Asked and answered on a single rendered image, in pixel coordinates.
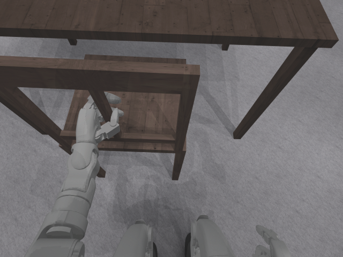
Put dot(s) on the table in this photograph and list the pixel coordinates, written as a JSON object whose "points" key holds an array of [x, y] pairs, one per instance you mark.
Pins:
{"points": [[302, 24]]}

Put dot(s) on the robot left upper arm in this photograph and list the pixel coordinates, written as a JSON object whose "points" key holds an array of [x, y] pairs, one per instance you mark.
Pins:
{"points": [[55, 247]]}

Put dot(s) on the left robot hand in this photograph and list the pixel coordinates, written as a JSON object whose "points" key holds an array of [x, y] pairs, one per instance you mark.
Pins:
{"points": [[89, 119]]}

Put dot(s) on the left robot thigh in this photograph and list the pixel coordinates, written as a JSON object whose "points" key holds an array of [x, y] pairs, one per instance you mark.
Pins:
{"points": [[137, 240]]}

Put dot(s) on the right robot shin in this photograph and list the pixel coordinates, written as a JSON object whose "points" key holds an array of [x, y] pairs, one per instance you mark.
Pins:
{"points": [[195, 252]]}

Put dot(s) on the robot left forearm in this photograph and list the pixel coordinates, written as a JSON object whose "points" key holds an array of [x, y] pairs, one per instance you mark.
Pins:
{"points": [[68, 217]]}

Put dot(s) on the chair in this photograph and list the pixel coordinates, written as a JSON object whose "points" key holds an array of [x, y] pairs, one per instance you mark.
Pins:
{"points": [[157, 96]]}

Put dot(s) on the right robot hand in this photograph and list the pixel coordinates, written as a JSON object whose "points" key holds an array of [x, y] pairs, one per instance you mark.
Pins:
{"points": [[277, 247]]}

